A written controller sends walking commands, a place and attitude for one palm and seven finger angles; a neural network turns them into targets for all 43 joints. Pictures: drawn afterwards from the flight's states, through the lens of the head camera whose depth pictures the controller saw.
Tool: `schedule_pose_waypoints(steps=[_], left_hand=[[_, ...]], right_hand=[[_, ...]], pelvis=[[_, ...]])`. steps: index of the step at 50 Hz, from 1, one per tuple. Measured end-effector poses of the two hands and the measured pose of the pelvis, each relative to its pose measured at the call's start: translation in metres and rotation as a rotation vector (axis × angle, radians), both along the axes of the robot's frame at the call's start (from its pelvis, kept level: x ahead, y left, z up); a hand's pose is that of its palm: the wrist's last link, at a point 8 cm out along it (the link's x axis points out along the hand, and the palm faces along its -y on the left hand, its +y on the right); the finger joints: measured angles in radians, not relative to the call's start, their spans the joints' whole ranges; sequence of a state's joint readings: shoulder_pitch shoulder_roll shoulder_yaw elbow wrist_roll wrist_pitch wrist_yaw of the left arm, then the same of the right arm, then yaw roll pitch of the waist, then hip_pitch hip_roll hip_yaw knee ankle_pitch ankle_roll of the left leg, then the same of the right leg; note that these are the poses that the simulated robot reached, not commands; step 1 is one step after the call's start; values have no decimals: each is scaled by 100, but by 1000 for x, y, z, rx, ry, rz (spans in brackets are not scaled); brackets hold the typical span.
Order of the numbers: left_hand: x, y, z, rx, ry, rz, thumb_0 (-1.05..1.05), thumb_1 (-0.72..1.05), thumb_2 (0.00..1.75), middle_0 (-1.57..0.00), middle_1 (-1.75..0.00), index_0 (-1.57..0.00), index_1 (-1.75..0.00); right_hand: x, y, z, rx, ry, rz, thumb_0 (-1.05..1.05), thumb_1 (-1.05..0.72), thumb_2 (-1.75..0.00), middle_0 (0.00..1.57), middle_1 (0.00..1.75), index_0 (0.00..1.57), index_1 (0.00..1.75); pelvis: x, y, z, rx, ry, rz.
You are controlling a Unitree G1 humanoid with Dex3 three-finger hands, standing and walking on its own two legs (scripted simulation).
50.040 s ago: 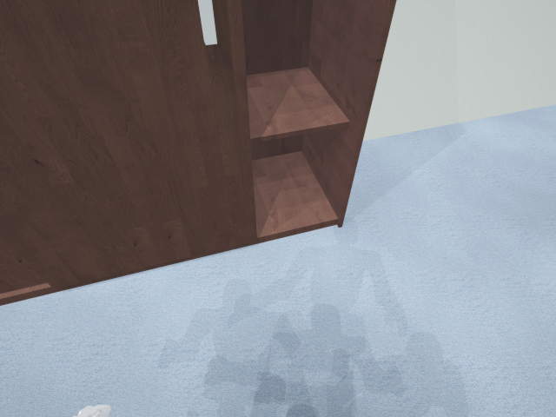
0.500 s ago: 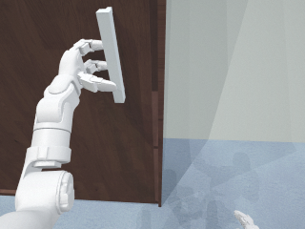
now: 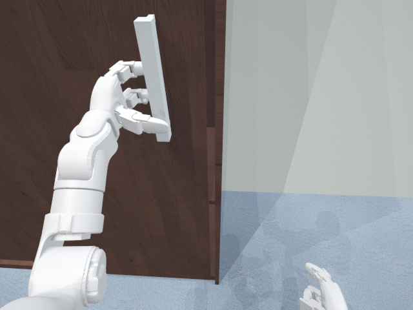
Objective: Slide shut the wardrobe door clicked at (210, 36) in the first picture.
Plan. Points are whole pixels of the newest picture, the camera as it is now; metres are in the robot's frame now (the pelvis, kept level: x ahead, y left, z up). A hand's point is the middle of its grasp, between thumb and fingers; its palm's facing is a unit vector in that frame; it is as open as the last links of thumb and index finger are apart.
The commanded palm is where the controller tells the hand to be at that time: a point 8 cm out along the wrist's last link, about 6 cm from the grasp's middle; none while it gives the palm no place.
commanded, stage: slide the fingers in behind the handle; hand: left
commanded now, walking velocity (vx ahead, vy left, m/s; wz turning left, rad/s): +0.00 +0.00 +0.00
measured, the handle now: (158, 83) +0.45 +0.13 +0.26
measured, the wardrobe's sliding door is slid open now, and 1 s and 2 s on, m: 0.02 0.02 0.02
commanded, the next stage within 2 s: grip the handle and tug to test in 1.18 s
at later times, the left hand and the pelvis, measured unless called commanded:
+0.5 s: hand (159, 101) +0.39 +0.12 +0.26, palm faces +0.02 -1.00 +0.01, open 14.0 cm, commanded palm +0.37 +0.17 +0.26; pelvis +0.01 +0.00 +0.00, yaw +0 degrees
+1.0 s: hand (164, 102) +0.39 +0.11 +0.26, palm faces +0.04 -1.00 +0.00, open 14.3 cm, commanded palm +0.36 +0.15 +0.26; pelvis +0.01 +0.00 +0.00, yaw +0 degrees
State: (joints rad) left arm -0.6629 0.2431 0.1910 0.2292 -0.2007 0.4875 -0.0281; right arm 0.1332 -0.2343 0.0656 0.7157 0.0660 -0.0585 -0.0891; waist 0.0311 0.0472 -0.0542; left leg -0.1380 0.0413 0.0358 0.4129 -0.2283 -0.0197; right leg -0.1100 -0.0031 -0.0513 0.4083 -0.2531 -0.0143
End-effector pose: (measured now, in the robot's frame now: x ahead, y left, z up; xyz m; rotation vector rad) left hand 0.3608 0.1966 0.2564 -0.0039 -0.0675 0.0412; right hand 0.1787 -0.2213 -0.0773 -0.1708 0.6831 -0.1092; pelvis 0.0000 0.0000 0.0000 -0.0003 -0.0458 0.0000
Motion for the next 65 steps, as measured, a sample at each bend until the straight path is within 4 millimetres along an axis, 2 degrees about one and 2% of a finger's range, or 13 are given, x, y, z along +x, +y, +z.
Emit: schedule_pose_waypoints(steps=[9,19,31,39,65], left_hand=[[9,-10,-3,-9,13,-11,-1,-50,30,-30,-120,-30,-120],[10,-16,-4,-8,-2,-12,-1,-50,30,-30,-120,-30,-120],[7,-32,-2,-8,4,-21,-1,-50,30,-30,-120,-29,-120],[5,-33,-2,4,0,0,-1,-50,30,-29,-120,-26,-120],[4,-34,-2,14,-6,-2,-1,-50,30,-27,-120,-23,-118]], right_hand=[[-2,-1,-4,5,27,-5,1,-90,-90,20,30,20,30],[-10,-8,-11,5,70,-26,2,-90,-90,20,30,20,30],[2,-6,-7,8,45,-8,2,-90,-90,20,30,20,30],[9,-1,-3,23,24,6,2,-90,-90,20,30,20,30],[11,4,-6,24,47,16,2,-90,-90,20,30,20,30]], pelvis=[[3,-1,0,2,10,-2],[9,-2,0,2,10,-6],[8,-4,0,3,6,0],[8,-4,0,3,2,0],[11,0,0,2,1,4]])
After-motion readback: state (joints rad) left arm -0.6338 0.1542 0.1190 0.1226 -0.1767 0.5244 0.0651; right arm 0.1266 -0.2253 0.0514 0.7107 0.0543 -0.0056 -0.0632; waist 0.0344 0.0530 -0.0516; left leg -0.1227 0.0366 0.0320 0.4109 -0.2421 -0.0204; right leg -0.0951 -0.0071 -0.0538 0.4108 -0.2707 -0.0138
